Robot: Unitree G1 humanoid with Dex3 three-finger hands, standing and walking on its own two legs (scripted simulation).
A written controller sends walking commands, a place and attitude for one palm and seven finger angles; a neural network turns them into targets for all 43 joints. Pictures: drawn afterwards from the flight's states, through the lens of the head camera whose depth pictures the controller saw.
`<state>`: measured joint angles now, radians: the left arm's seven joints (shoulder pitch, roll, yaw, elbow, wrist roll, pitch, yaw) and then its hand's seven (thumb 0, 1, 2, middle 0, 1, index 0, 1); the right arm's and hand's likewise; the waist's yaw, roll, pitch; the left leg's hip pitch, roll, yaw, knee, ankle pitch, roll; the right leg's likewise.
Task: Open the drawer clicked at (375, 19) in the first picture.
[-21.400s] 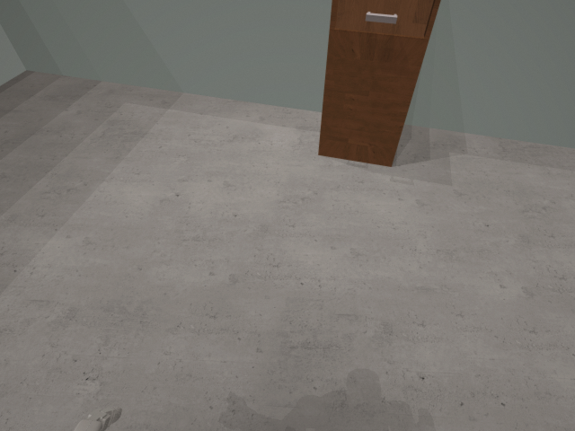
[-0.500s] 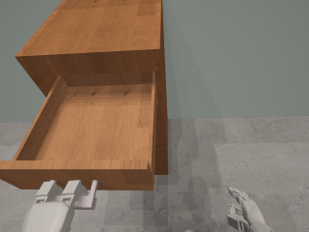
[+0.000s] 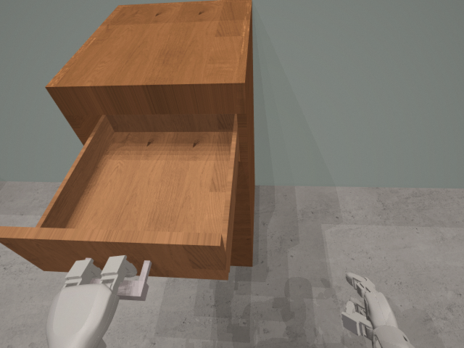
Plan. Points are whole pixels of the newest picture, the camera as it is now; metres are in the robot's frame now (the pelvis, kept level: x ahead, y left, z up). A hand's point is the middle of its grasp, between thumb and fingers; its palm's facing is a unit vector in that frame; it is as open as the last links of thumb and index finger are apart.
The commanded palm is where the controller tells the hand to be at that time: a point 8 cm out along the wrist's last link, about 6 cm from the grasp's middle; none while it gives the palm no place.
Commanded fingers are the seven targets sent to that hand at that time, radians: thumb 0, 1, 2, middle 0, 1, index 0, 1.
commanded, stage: lift the hand off the handle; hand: left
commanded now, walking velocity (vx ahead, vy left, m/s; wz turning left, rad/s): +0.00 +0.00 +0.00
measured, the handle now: (113, 276) +0.22 +0.23 +0.03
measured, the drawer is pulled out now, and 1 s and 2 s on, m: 0.30 0.28 0.28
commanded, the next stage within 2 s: draw the hand back to the body in 1.62 s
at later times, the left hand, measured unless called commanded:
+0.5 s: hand (110, 299) +0.18 +0.23 +0.02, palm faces +0.00 -0.10 -1.00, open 13.5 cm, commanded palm +0.16 +0.23 +0.09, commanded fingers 0.00 -0.50 0.30 -0.30 -1.20 -0.30 -1.20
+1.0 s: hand (83, 280) +0.19 +0.24 +0.09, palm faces +0.08 -0.13 -0.99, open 13.4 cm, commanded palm +0.15 +0.23 +0.16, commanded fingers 0.00 -0.50 0.30 -0.30 -1.20 -0.30 -1.20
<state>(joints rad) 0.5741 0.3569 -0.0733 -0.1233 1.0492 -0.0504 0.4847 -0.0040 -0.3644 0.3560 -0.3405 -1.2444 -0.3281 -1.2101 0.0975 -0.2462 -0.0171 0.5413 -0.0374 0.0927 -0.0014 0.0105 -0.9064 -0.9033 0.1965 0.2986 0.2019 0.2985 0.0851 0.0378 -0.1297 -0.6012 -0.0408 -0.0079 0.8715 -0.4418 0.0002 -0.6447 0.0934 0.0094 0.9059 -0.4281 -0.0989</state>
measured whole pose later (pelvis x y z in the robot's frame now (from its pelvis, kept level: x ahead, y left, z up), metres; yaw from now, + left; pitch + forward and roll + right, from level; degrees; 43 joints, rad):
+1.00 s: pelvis +0.02 +0.03 +0.02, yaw -1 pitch +4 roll +1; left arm 0.58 0.40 -0.11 -0.38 0.98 0.07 0.30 -0.01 -0.49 0.30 -0.33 -1.21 -0.40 -1.23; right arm 0.11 -0.23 0.01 0.54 -0.02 0.10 0.03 0.01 -0.91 -0.90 0.20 0.30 0.20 0.30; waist 0.12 0.09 -0.10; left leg -0.39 -0.05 0.00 0.71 -0.40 0.03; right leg -0.42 0.08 0.04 0.73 -0.38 -0.06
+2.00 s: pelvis +0.00 +0.03 +0.04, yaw +0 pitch -2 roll +0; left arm 0.46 0.51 0.02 -0.53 0.85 0.15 0.05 -0.01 -0.49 0.30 -0.32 -1.20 -0.32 -1.20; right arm 0.10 -0.26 0.05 0.54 0.03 0.15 0.02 0.01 -0.91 -0.90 0.20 0.30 0.20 0.30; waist 0.12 0.11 -0.02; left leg -0.19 -0.04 -0.02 0.52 -0.29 0.04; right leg -0.20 0.08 0.03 0.49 -0.25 -0.05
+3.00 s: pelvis +0.03 +0.03 +0.05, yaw +3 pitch -2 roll +0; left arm 0.58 0.35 0.28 -0.50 -0.08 -0.11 0.10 0.00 0.39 0.68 -0.25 -0.63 -0.25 -0.62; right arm 0.18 -0.22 0.01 0.62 0.02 -0.09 -0.07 0.01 -0.91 -0.90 0.20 0.30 0.20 0.30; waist 0.06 0.07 0.00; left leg -0.14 -0.05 -0.07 0.47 -0.29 0.03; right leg -0.14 0.07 -0.02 0.44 -0.27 -0.06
